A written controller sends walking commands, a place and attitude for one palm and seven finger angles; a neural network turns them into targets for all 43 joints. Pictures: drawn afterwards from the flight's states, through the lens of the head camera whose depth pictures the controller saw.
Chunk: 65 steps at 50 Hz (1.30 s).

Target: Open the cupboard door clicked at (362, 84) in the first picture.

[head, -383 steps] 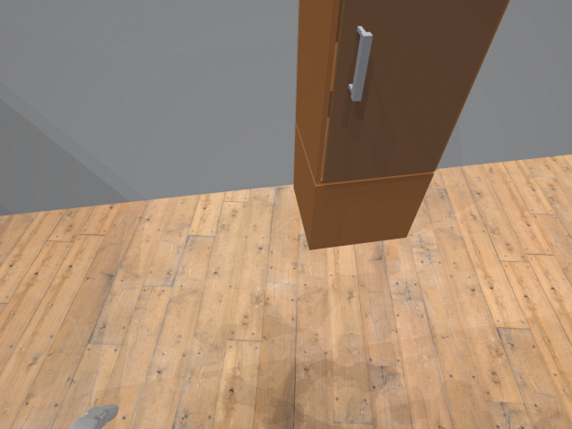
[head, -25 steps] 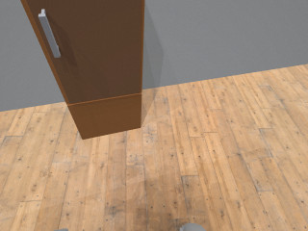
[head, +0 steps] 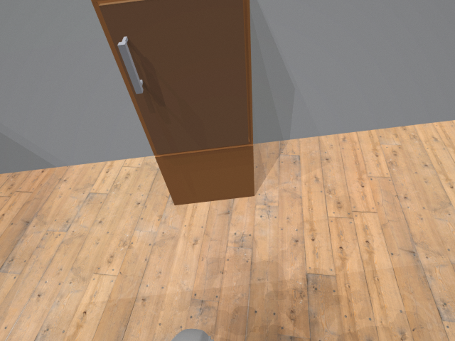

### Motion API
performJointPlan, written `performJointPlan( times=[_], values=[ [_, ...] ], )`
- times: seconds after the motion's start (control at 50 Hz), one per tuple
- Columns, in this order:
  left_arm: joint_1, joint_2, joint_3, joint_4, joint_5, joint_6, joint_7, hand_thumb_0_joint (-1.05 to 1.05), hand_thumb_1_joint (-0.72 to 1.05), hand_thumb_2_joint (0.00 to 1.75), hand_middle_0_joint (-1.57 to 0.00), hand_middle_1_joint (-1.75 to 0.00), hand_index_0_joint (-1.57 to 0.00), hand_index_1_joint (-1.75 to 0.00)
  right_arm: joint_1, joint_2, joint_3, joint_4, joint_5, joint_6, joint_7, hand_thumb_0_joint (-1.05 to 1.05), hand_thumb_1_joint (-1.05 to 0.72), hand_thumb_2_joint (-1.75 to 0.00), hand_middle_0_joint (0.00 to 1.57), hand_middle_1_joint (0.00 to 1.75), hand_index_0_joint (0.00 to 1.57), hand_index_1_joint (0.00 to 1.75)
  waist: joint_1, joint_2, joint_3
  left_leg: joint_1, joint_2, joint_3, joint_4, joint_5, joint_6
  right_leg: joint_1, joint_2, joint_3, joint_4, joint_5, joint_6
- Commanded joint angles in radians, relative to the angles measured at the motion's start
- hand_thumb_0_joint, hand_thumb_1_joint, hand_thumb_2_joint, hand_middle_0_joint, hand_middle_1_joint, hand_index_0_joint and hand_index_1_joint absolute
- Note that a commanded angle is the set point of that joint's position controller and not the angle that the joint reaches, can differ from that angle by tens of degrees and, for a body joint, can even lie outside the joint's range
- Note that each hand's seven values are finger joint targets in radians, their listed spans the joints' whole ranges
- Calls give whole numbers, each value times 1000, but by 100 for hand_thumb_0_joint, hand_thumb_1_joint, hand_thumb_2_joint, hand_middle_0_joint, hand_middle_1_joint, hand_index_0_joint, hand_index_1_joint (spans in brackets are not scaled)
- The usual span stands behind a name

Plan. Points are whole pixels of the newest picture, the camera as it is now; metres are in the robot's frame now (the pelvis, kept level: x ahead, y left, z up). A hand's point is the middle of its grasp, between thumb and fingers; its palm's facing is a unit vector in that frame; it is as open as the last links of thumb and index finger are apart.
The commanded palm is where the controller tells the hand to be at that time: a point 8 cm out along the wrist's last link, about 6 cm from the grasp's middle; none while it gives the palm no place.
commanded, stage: take the last steps up to it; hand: left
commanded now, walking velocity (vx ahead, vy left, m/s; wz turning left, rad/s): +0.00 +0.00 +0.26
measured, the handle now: (132, 65) +0.88 +0.33 +0.07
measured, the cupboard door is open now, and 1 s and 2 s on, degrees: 0 0 0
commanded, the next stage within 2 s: come to a stop and stand still in 1.28 s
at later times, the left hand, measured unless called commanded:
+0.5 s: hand out of the picture -0.05 +0.24 -0.18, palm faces +0.16 -0.97 -0.16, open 7.4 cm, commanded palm none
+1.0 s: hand (159, 284) +0.28 +0.19 -0.17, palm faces +0.07 -0.97 -0.21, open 7.3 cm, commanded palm none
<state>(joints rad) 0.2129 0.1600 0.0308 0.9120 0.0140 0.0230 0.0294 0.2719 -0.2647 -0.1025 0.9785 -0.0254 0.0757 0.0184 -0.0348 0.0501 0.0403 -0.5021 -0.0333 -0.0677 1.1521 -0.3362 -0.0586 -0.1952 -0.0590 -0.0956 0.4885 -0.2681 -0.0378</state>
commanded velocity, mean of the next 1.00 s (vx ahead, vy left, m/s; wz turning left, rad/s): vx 0.29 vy -0.02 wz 0.01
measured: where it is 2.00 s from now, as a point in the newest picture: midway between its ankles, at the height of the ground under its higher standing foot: (244, 321)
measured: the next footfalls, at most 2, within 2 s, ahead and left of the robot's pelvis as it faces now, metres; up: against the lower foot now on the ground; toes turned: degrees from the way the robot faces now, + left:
left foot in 0.34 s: +0.01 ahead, +0.15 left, +0.00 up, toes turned +10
right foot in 0.84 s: +0.30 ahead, -0.07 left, +0.00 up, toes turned -6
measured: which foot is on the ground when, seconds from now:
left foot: up 0.00-0.32, down 0.34-0.86, up 0.88-1.00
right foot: down 0.00-0.34, up 0.36-0.82, down 0.84-1.00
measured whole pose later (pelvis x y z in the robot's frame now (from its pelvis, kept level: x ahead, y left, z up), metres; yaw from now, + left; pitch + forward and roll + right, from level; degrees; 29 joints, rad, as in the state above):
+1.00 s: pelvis +0.20 +0.01 -0.01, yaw +2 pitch -2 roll +0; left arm 0.16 0.16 0.05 1.03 0.01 -0.05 0.01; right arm 0.39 -0.15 -0.06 1.14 -0.02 -0.01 0.00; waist -0.03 0.02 0.07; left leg -0.41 0.09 0.04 1.23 -0.36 0.02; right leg -0.30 -0.02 -0.16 0.55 -0.21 -0.07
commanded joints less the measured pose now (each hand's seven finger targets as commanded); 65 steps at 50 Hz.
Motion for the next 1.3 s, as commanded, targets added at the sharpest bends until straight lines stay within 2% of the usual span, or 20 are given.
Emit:
performJointPlan(
  times=[0.0, 0.16, 0.22, 0.26, 0.28, 0.32, 0.34, 0.4, 0.46, 0.54, 0.64, 0.72, 0.78, 0.8, 0.82, 0.84, 0.9, 0.98, 1.18, 1.28],
  values=[
    [57, 177, 43, -40, 3, -41, 8, 0, 90, 90, -20, -30, -20, -30, -36, -43, 1, -57, -1, -14, -8, 0, -90, -90, 20, 30, 20, 30, 48, -235, -1, -62, 42, 11, -9, -3, -19, 58, -224, 174, -199, 215, -66],
    [221, 198, 50, 72, 24, -62, -3, 0, 90, 90, -20, -30, -20, -30, -166, -7, 32, -71, 1, -51, 4, 0, -90, -90, 20, 30, 20, 30, 118, -233, -12, 13, 78, 103, -352, -110, 11, 147, -283, 250, -261, -6, -104],
    [202, 194, 48, 99, 24, -61, -9, 0, 90, 90, -20, -30, -20, -30, -117, 16, 42, -51, 8, -70, 3, 0, -90, -90, 20, 30, 20, 30, 92, -236, -10, 168, 62, 148, -527, -114, 38, 64, -264, 222, -257, -87, -98],
    [167, 180, 42, 115, 12, -53, -12, 0, 90, 90, -20, -30, -20, -30, -15, 25, 50, -4, 8, -84, -6, 0, -90, -90, 20, 30, 20, 30, 40, -197, -21, 395, 35, 194, -731, 31, 48, -72, -193, 134, -195, -161, -44],
    [149, 150, 33, 117, 3, -50, -15, 0, 90, 90, -20, -30, -20, -30, 48, -2, 46, 26, 12, -95, -16, 0, -90, -90, 20, 30, 20, 30, 7, -96, -38, 538, 73, 153, -810, 47, 54, -174, -149, 84, -109, -187, -8],
    [109, 60, 8, 75, 4, -47, -25, 0, 90, 90, -20, -30, -20, -30, 169, -154, 10, 48, 6, -96, -31, 0, -90, -90, 20, 30, 20, 30, -56, 272, -9, 647, 413, -276, -983, -229, 184, -476, -3, -58, 307, -287, 62],
    [64, 81, 13, 57, 10, -47, -27, 0, 90, 90, -20, -30, -20, -30, 165, -159, 11, 47, 1, -91, -35, 0, -90, -90, 20, 30, 20, 30, -61, 182, 61, 553, 461, -306, -1018, -273, 234, -505, -31, 2, 424, -271, 49],
    [70, 88, 22, 114, 20, -35, -40, 0, 90, 90, -20, -30, -20, -30, 72, -46, 48, 43, 5, -107, -46, 0, -90, -90, 20, 30, 20, 30, -8, 117, 195, 371, 354, -151, -1040, -124, 193, -465, -68, 56, 558, -98, 52],
    [133, 62, 24, 146, 17, -32, -46, 0, 90, 90, -20, -30, -20, -30, 88, -12, 49, 46, 11, -131, -48, 0, -90, -90, 20, 30, 20, 30, 31, 61, 160, 388, 299, -31, -1027, 105, 180, -448, -62, 45, 599, 17, 76],
    [96, 57, 31, 128, 14, -21, -47, 0, 90, 90, -20, -30, -20, -30, 130, -9, 51, 63, 16, -145, -55, 0, -90, -90, 20, 30, 20, 30, 37, 49, 147, 428, 302, 14, -1019, 250, 196, -496, -70, 58, 600, 87, 91],
    [-71, 53, 28, 68, 7, -29, -54, 0, 90, 90, -20, -30, -20, -30, 218, -9, 49, 110, 4, -151, -63, 0, -90, -90, 20, 30, 20, 30, 0, 59, 148, 537, 323, 29, -960, 482, 222, -532, -73, 26, 413, 80, 78],
    [-142, 46, 22, 40, 1, -46, -57, 0, 90, 90, -20, -30, -20, -30, 245, -25, 42, 139, -7, -144, -59, 0, -90, -90, 20, 30, 20, 30, -17, 72, 119, 528, 321, 60, -877, 608, 206, -363, -23, -26, 194, 28, 37],
    [99, 83, 36, 116, 5, -66, -51, 0, 90, 90, -20, -30, -20, -30, 211, -49, 38, 146, 3, -142, -57, 0, -90, -90, 20, 30, 20, 30, 103, 38, -17, 461, 277, 128, -609, 796, 158, 3, 51, -70, 54, 115, 1],
    [236, 138, 52, 160, 12, -80, -45, 0, 90, 90, -20, -30, -20, -30, 205, -37, 38, 140, 11, -146, -48, 0, -90, -90, 20, 30, 20, 30, 163, -33, -97, 315, 228, 157, -419, 660, 123, 237, -3, 0, 27, 162, -24],
    [356, 247, 82, 188, 18, -90, -28, 0, 90, 90, -20, -30, -20, -30, 245, 30, 46, 118, 23, -147, -37, 0, -90, -90, 20, 30, 20, 30, 195, -304, -223, 73, 89, 212, -100, 127, 80, 456, -283, 366, -50, 216, -118],
    [381, 294, 84, 195, -4, -86, -24, 0, 90, 90, -20, -30, -20, -30, 223, 27, 47, 90, 27, -141, -40, 0, -90, -90, 20, 30, 20, 30, 173, -310, -249, -20, 39, 115, 137, -252, 85, 423, -411, 590, -170, 235, -195],
    [99, 183, 55, 120, -5, -78, -16, 0, 90, 90, -20, -30, -20, -30, 113, 53, 37, 83, 12, -121, -29, 0, -90, -90, 20, 30, 20, 30, 85, -116, 4, -60, 160, 46, 193, -50, 95, 8, -331, 444, -293, -211, -142],
    [35, 90, 25, 117, 4, -93, -13, 0, 90, 90, -20, -30, -20, -30, 202, 104, 43, 116, -6, -84, -21, 0, -90, -90, 20, 30, 20, 30, -3, -136, 27, 31, 172, 84, 37, 76, 58, -154, -211, 156, -328, -36, -78],
    [170, 109, 27, 167, 10, -108, -14, 0, 90, 90, -20, -30, -20, -30, -54, 89, 46, 18, 0, -102, 1, 0, -90, -90, 20, 30, 20, 30, 59, -136, 57, -19, 157, 140, -394, 119, 33, 25, -222, 135, -310, 145, -127],
    [193, 114, 31, 186, 8, -93, -11, 0, 90, 90, -20, -30, -20, -30, -42, 75, 52, 25, 2, -124, -6, 0, -90, -90, 20, 30, 20, 30, 44, -110, 20, 208, 99, 190, -617, 137, 54, 31, -202, 103, -164, 263, -95]
  ],
)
